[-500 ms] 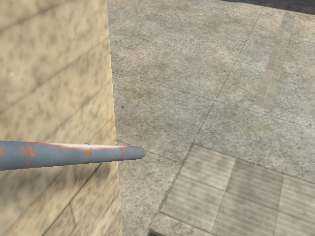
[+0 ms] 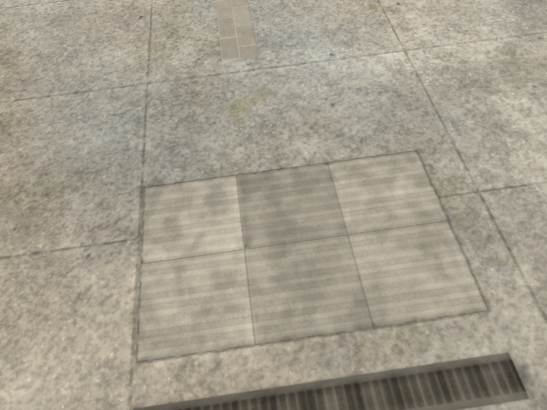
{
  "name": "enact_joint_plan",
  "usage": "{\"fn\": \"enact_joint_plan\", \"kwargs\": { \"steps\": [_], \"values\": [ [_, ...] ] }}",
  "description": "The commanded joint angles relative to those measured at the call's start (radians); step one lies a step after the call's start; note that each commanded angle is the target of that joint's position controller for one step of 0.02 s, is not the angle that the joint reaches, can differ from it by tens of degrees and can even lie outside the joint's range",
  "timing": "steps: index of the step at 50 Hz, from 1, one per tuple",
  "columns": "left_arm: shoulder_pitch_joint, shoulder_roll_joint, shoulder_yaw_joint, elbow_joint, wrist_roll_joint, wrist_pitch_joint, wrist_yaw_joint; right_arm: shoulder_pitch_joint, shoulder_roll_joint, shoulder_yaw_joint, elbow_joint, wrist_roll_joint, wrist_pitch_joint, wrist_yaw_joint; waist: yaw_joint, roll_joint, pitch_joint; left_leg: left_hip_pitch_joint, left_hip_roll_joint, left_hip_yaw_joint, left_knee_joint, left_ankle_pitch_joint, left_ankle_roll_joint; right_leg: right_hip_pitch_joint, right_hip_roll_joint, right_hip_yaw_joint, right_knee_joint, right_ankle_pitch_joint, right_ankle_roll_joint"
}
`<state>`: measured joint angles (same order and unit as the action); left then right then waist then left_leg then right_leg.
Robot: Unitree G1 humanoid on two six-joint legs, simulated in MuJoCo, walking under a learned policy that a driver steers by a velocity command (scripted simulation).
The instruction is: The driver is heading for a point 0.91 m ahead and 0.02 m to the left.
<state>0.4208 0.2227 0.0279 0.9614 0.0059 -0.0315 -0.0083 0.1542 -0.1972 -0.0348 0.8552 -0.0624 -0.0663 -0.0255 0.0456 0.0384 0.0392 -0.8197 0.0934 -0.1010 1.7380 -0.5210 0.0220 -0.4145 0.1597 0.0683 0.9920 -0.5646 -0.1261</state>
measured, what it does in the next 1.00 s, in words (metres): goes down, turning right: left foot 0.21 m lower, then right foot 0.21 m lower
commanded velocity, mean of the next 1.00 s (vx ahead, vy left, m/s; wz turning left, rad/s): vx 0.81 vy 0.00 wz -0.32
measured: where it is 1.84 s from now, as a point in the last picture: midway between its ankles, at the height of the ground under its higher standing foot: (325, 334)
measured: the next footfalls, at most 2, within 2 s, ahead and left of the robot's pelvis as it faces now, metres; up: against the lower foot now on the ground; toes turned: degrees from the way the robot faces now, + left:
left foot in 0.24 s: +0.22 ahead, +0.14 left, -0.21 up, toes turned -14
right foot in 0.60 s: +0.59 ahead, -0.08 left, -0.42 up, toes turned -18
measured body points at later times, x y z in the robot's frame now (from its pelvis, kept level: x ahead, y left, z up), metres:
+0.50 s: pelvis +0.39 +0.04 -0.27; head +0.38 +0.05 +0.18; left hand +0.67 +0.16 -0.36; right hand +0.13 -0.08 -0.39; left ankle +0.19 +0.16 -0.89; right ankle +0.55 -0.11 -0.93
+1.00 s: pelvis +0.77 +0.00 -0.37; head +0.81 +0.00 +0.07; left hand +0.86 +0.24 -0.53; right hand +0.77 -0.24 -0.51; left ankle +0.86 +0.09 -1.10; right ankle +0.68 -0.09 -1.01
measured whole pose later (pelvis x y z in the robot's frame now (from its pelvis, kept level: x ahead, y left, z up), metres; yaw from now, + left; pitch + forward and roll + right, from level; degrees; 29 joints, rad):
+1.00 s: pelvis +0.77 +0.00 -0.37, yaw -17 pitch +0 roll -1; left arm 0.31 0.23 0.05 0.98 0.01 -0.05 0.02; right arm 0.19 -0.16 -0.01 0.98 -0.04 -0.07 -0.01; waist 0.01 -0.02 0.07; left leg -0.39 -0.01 -0.02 0.62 -0.23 0.01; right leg -0.47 0.06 0.01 1.22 -0.49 -0.05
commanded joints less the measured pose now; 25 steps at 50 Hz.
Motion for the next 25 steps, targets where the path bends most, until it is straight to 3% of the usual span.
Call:
{"fn": "enact_joint_plan", "kwargs": {
  "steps": [1,2,3,4,5,6,7,8,9,10,11,12,13,14,15,16,17,18,19,20,21,22,23,24,25],
  "values": [
    [-0.084,0.158,0.018,-0.095,0.045,-0.027,0.006,0.086,-0.085,-0.004,-0.013,-0.011,0.012,-0.009,-0.126,-0.119,-0.047,0.096,-0.064,0.057,-0.325,0.525,-0.097,-0.223,-0.287,0.678,-0.42,0.409,-0.259],
    [-0.066,0.133,0.023,-0.069,0.02,-0.037,0.007,0.114,-0.13,-0.021,-0.001,0.007,0.012,-0.005,-0.13,-0.122,-0.054,0.101,-0.054,0.034,-0.505,0.754,-0.088,-0.153,-0.203,0.554,-0.276,0.511,-0.211],
    [-0.04,0.117,0.016,-0.066,-0.004,-0.042,0.011,0.047,-0.154,-0.024,-0.022,0.015,0.007,-0.004,-0.094,-0.121,-0.052,0.157,-0.075,0.049,-0.589,0.822,-0.071,-0.143,-0.148,0.498,-0.207,0.549,-0.192],
    [-0.079,0.102,0.017,-0.069,-0.031,-0.053,0.021,-0.029,-0.102,0.008,-0.066,0.011,0.005,0.02,-0.109,-0.036,-0.039,0.361,-0.087,0.073,-0.835,1.052,-0.056,-0.291,-0.102,0.424,-0.183,0.231,-0.162],
    [-0.104,0.096,0.006,-0.085,-0.028,-0.052,0.02,-0.033,-0.088,0.005,-0.063,0.029,-0.004,0.034,-0.078,-0.052,-0.025,0.481,-0.115,0.1,-0.943,1.022,-0.047,-0.294,-0.065,0.39,-0.138,0.203,-0.148],
    [-0.096,0.105,0.014,-0.079,-0.019,-0.051,0.016,-0.034,-0.058,0.018,-0.064,0.036,0.004,0.047,-0.05,-0.091,-0.037,0.582,-0.148,0.15,-1.017,1.036,-0.039,-0.302,-0.037,0.334,-0.101,0.17,-0.137],
    [-0.097,0.115,0.016,-0.058,-0.011,-0.046,0.021,0.007,-0.052,0.012,-0.054,0.042,0.003,0.048,-0.068,-0.181,-0.039,0.653,-0.137,0.11,-0.972,1.055,-0.017,-0.308,-0.051,0.352,-0.034,0.14,-0.131],
    [-0.101,0.11,0.014,-0.058,0.008,-0.046,0.02,0.081,-0.079,0.0,-0.032,0.05,0.001,0.042,-0.075,-0.197,-0.03,0.648,-0.14,0.095,-1.002,0.978,-0.005,-0.23,-0.056,0.35,0.051,0.185,-0.135],
    [-0.127,0.1,0.013,-0.057,0.043,-0.03,0.014,0.242,-0.098,-0.025,0.019,0.077,0.0,0.033,-0.127,-0.251,-0.068,0.677,-0.104,0.056,-1.068,0.871,-0.011,-0.093,-0.063,0.346,0.207,0.4,-0.146],
    [-0.166,0.094,0.017,-0.05,0.056,-0.025,0.02,0.463,-0.181,-0.072,0.1,0.074,-0.005,0.015,-0.234,-0.156,-0.091,0.818,-0.055,0.025,-1.133,0.891,0.016,-0.091,-0.085,0.327,0.48,0.56,-0.16],
    [-0.219,0.107,0.031,-0.047,0.032,-0.024,0.005,0.678,-0.208,-0.088,0.179,0.055,0.005,0.009,-0.34,-0.052,-0.109,1.068,-0.057,0.045,-1.166,0.811,0.039,-0.286,-0.05,0.248,0.777,0.687,-0.131],
    [-0.296,0.023,0.029,-0.051,0.031,-0.03,0.006,0.749,-0.171,-0.083,0.212,0.053,0.006,0.024,-0.421,0.13,0.023,1.124,0.064,-0.068,-1.324,0.831,0.113,-0.549,0.142,0.15,1.258,-0.023,-0.1],
    [-0.255,-0.087,-0.012,-0.139,0.005,-0.048,0.025,0.633,-0.09,-0.035,0.189,0.041,-0.014,0.056,-0.245,0.272,0.115,1.121,0.089,-0.017,-0.949,1.14,-0.007,-0.893,0.118,0.06,1.397,-0.175,-0.114],
    [-0.176,-0.095,-0.024,-0.135,0.032,-0.058,0.033,0.587,-0.059,-0.014,0.193,0.061,-0.04,0.072,-0.131,0.254,0.083,1.154,0.096,-0.112,-0.955,1.106,-0.029,-1.002,-0.01,0.035,1.091,-0.068,-0.13],
    [-0.158,-0.094,-0.022,-0.11,0.047,-0.047,0.033,0.548,-0.011,0.005,0.207,0.051,-0.039,0.08,-0.083,0.127,0.062,1.064,0.127,-0.192,-1.018,1.016,0.047,-0.983,-0.037,0.042,1.047,-0.048,-0.119],
    [-0.199,-0.093,-0.022,-0.091,0.09,-0.053,0.037,0.591,0.024,0.019,0.253,0.056,-0.048,0.069,-0.085,0.066,0.079,0.964,0.116,-0.236,-0.999,0.897,0.085,-1.01,-0.06,0.101,1.033,0.003,-0.104],
    [-0.279,-0.071,-0.024,-0.139,0.1,-0.056,0.025,0.557,-0.032,0.024,0.237,0.047,-0.061,0.054,-0.053,0.041,0.063,0.853,0.179,-0.429,-1.028,0.765,0.126,-0.988,-0.125,0.192,0.791,0.168,-0.05],
    [-0.406,-0.05,-0.04,-0.21,0.075,-0.07,0.008,0.337,-0.019,0.034,0.168,0.024,-0.072,0.021,0.032,-0.036,0.17,0.398,0.152,-0.393,-1.18,0.678,0.134,-0.673,-0.152,0.16,0.291,0.424,0.036],
    [-0.38,-0.017,-0.018,-0.158,0.076,-0.072,0.004,0.303,-0.084,0.02,0.17,0.015,-0.074,0.005,0.026,-0.012,0.176,0.186,0.176,-0.43,-1.199,0.641,0.167,-0.392,-0.129,0.118,0.294,0.608,0.052],
    [-0.331,0.029,0.002,-0.086,0.076,-0.05,-0.004,0.316,-0.183,-0.007,0.169,0.02,-0.073,0.004,0.027,-0.024,0.159,0.15,0.168,-0.382,-1.156,0.732,0.17,-0.286,-0.082,0.03,0.407,0.578,0.063],
    [-0.419,0.059,0.004,-0.1,0.06,-0.065,-0.017,0.356,-0.08,0.013,0.191,0.053,-0.086,0.001,0.011,-0.127,0.178,0.197,0.018,-0.256,-1.014,0.477,0.12,-0.3,-0.109,0.043,0.151,0.937,0.046],
    [-0.417,0.026,-0.017,-0.089,0.05,-0.061,-0.026,0.312,-0.071,0.02,0.179,0.072,-0.082,-0.008,0.001,-0.037,0.134,0.143,-0.044,-0.115,-1.009,0.383,0.101,-0.134,-0.095,-0.058,-0.027,1.15,0.023],
    [-0.431,0.03,-0.017,-0.076,0.039,-0.061,-0.035,0.326,-0.059,0.024,0.18,0.085,-0.077,-0.001,-0.04,-0.022,0.138,0.149,-0.066,-0.079,-0.978,0.372,0.099,-0.019,-0.097,-0.114,-0.1,1.159,0.017],
    [-0.479,0.022,-0.024,-0.101,0.022,-0.05,-0.038,0.317,-0.068,0.024,0.188,0.075,-0.064,-0.001,-0.052,0.063,0.154,0.15,-0.038,-0.119,-0.943,0.345,0.124,0.049,-0.122,-0.13,-0.16,1.108,0.027],
    [-0.504,0.018,-0.027,-0.111,0.005,-0.038,-0.035,0.356,-0.06,0.025,0.202,0.056,-0.049,0.007,-0.089,0.055,0.157,0.252,-0.023,-0.139,-0.926,0.388,0.144,0.031,-0.141,-0.128,-0.233,1.01,0.044]
  ]
}}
